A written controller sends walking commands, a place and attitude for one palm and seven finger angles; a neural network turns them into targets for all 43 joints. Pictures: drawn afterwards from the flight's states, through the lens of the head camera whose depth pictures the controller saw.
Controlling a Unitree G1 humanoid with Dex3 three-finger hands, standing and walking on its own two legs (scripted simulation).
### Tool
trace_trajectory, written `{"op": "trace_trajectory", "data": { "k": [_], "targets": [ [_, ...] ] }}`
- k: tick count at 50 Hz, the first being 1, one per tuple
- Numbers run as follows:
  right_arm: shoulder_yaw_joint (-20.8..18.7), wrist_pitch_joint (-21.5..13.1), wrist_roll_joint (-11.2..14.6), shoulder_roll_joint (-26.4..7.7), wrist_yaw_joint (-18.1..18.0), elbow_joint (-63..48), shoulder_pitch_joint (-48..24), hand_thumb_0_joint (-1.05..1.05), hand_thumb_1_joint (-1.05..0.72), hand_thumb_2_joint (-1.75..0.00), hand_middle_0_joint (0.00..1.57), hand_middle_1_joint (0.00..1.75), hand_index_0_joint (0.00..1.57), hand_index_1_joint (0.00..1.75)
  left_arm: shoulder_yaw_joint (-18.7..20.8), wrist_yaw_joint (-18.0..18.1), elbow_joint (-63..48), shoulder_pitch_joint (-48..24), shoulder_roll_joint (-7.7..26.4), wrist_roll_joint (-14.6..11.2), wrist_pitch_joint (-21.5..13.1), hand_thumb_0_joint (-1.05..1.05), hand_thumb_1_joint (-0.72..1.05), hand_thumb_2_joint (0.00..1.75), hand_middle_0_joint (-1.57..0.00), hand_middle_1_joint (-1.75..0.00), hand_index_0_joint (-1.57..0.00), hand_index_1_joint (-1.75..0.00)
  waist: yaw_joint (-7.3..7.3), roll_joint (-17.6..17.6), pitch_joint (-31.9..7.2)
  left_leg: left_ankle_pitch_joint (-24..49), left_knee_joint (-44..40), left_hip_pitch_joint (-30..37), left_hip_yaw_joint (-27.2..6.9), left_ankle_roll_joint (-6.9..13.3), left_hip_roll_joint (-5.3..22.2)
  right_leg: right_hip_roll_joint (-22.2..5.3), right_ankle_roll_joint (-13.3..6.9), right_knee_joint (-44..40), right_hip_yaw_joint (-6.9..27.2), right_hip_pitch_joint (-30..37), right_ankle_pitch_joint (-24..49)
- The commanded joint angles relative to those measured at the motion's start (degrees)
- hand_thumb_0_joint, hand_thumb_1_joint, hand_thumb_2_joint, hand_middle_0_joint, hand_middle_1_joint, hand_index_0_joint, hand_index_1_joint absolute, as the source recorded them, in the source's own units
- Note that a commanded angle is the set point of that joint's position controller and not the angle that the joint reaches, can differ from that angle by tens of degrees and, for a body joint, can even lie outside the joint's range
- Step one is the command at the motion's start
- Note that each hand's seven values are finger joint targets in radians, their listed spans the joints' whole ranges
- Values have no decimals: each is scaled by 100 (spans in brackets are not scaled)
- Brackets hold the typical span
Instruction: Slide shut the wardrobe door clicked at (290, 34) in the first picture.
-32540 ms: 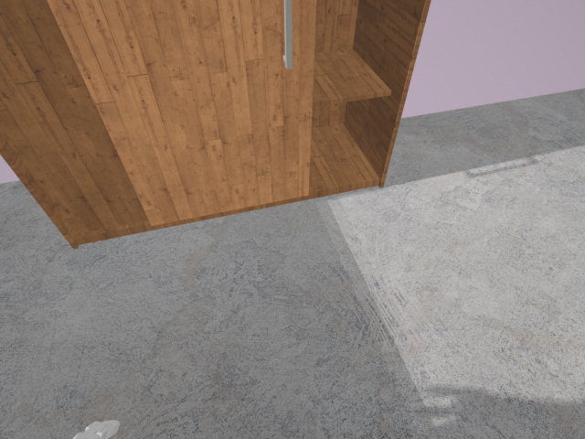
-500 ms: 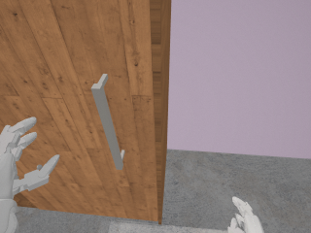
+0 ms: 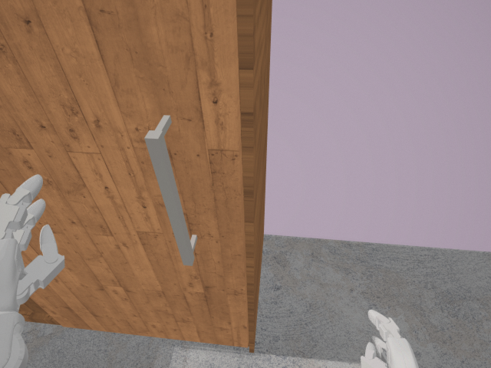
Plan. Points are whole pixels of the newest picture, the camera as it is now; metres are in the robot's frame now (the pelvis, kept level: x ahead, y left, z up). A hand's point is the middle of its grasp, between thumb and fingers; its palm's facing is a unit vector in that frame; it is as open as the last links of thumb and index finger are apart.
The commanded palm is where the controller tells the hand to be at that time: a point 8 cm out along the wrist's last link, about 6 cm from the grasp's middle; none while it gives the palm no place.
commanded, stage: step back with the hand held close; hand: left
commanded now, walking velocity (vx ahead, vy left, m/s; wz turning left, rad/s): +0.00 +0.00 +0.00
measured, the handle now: (178, 202) +0.35 +0.17 +0.10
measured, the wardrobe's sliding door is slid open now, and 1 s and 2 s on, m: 0.00 0.00 0.00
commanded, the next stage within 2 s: stop stepping back and stand still in 1.36 s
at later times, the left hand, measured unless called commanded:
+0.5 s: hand (46, 271) +0.17 +0.28 +0.15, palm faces +0.34 -0.80 -0.49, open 7.4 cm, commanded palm +0.11 +0.32 +0.18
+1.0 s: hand out of the picture +0.10 +0.30 +0.17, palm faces +0.47 -0.74 -0.48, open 7.4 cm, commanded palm +0.02 +0.34 +0.18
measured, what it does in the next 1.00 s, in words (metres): walks backwards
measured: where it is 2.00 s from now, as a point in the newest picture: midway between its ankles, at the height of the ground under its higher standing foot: outside the picture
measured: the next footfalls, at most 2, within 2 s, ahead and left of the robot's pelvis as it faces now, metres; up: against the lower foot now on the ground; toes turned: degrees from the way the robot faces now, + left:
right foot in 1.02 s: -0.07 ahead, -0.11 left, +0.00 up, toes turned +5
right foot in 1.48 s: -0.23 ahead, -0.03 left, +0.00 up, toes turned -3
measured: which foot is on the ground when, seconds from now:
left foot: down 0.00-1.00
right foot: down 0.00-0.90, up 0.92-1.00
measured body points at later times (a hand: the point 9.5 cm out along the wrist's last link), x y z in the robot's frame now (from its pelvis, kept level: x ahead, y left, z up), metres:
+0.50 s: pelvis -0.04 +0.03 +0.00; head -0.02 +0.04 +0.44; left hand +0.15 +0.32 +0.17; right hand +0.13 -0.22 -0.08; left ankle +0.00 +0.13 -0.74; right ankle -0.02 -0.13 -0.74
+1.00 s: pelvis -0.11 +0.03 -0.02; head -0.09 +0.05 +0.43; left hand +0.07 +0.34 +0.19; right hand +0.05 -0.20 -0.09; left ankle +0.00 +0.13 -0.74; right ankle -0.09 -0.12 -0.73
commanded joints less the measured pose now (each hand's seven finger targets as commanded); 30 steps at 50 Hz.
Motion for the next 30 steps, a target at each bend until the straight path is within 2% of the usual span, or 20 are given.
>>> {"op": "trace_trajectory", "data": {
  "k": [1,4,5,6,7,8,9,10,11,13,15,17,18,19,21,23,25,28,30],
  "targets": [
    [-220,-325,12,-621,-39,-961,-826,0,-90,-90,20,30,20,30,678,113,-1119,-484,1085,8,-403,0,90,90,-20,-30,-20,-30,2,-60,-307,1146,-359,327,143,189,14,-34,-176,-422,-214,-462,1235],
    [-220,-308,12,-629,-47,-958,-851,0,-90,-90,20,30,20,30,646,95,-1100,-622,1078,4,-410,0,90,90,-20,-30,-20,-30,-25,-182,-147,995,-389,265,126,199,12,-31,-168,-497,-201,-530,1073],
    [-223,-307,8,-635,-41,-947,-836,0,-90,-90,20,30,20,30,669,96,-1076,-561,1082,9,-411,0,90,90,-20,-30,-20,-30,-13,-83,-241,1011,-386,303,135,203,9,-35,-174,-476,-205,-493,1086],
    [-214,-327,10,-647,-42,-960,-882,0,-90,-90,20,30,20,30,674,113,-1422,-1144,1217,19,-445,0,90,90,-20,-30,-20,-30,-39,39,-399,996,-380,367,136,213,-22,-50,-171,-489,-169,-450,1099],
    [-137,-211,35,-664,-10,-1089,-894,0,-90,-90,20,30,20,30,1456,200,-1812,-2033,2046,87,-721,0,90,90,-20,-30,-20,-30,-259,-197,279,479,-100,-56,101,301,-16,-299,-193,-910,554,-1192,1554],
    [-143,-125,18,-620,-19,-936,-840,0,-90,-90,20,30,20,30,1436,195,-1544,-2015,2015,127,-832,0,90,90,-20,-30,-20,-30,-314,-363,227,241,44,-112,28,275,-68,-507,-240,-953,601,-1248,1539],
    [-158,-47,-13,-586,-6,-822,-835,0,-90,-90,20,30,20,30,1067,169,-1034,-1223,1494,162,-792,0,90,90,-20,-30,-20,-30,-360,-626,188,403,167,-60,9,273,-51,-560,-277,-908,610,-1345,1807],
    [-192,34,-27,-595,21,-903,-789,0,-90,-90,20,30,20,30,863,135,-842,-606,1189,178,-742,0,90,90,-20,-30,-20,-30,-342,-716,-74,661,203,-12,50,288,-5,-593,-255,-744,534,-1238,2138],
    [-229,111,-19,-629,47,-1021,-753,0,-90,-90,20,30,20,30,755,119,-898,-282,1049,177,-728,0,90,90,-20,-30,-20,-30,-332,-572,-354,903,170,21,80,291,42,-612,-226,-591,502,-1103,2318],
    [-282,236,-7,-689,44,-1182,-751,0,-90,-90,20,30,20,30,803,140,-1038,153,1055,160,-751,0,90,90,-20,-30,-20,-30,-290,-219,-753,1432,-3,70,85,288,172,-545,-152,-323,325,-900,2395],
    [-294,347,19,-678,42,-1318,-752,0,-90,-90,20,30,20,30,907,191,-1307,279,1168,168,-760,0,90,90,-20,-30,-20,-30,-289,-184,-943,1926,-85,38,30,293,303,-403,-81,-120,201,-834,2365],
    [-310,404,26,-670,18,-1403,-738,0,-90,-90,20,30,20,30,1123,243,-1519,303,1379,172,-796,0,90,90,-20,-30,-20,-30,-277,-276,-1041,2058,-137,-66,-54,302,360,-320,-51,4,147,-797,2275],
    [-318,425,22,-704,-11,-1438,-771,0,-90,-90,20,30,20,30,1226,276,-1691,264,1524,180,-819,0,90,90,-20,-30,-20,-30,-257,-55,-1074,2128,-196,-139,-108,301,387,-289,-49,93,95,-721,2221],
    [-315,419,35,-662,-17,-1473,-756,0,-90,-90,20,30,20,30,1231,293,-1841,268,1498,172,-846,0,90,90,-20,-30,-20,-30,-263,19,-1092,2058,-260,-237,-168,316,424,-234,-37,189,77,-697,2088],
    [-329,396,42,-671,-30,-1504,-723,0,-90,-90,20,30,20,30,1314,325,-1945,342,1521,176,-898,0,90,90,-20,-30,-20,-30,-255,228,-1061,1797,-382,-519,-265,365,505,-136,-23,348,46,-629,1808],
    [-349,339,33,-714,-41,-1553,-709,0,-90,-90,20,30,20,30,1403,346,-2130,285,1606,195,-952,0,90,90,-20,-30,-20,-30,-245,474,-998,1172,-557,-983,-408,405,558,-57,-20,519,28,-442,1478],
    [-358,242,37,-726,-33,-1531,-617,0,-90,-90,20,30,20,30,1403,364,-2129,317,1491,230,-1034,0,90,90,-20,-30,-20,-30,-272,711,-932,414,-713,-1483,-516,476,653,10,-25,772,4,-251,1288],
    [-375,133,51,-755,-17,-1494,-515,0,-90,-90,20,30,20,30,1355,361,-1941,397,1356,241,-1081,0,90,90,-20,-30,-20,-30,-323,573,-730,-724,-786,-2083,-620,516,654,-3,-51,818,97,-207,1054],
    [-365,66,54,-766,-11,-1443,-450,0,-90,-90,20,30,20,30,1292,368,-1814,271,1279,275,-1127,0,90,90,-20,-30,-20,-30,-384,397,-463,-1534,-744,-2420,-637,523,617,-49,-71,691,219,-416,618]
  ]
}}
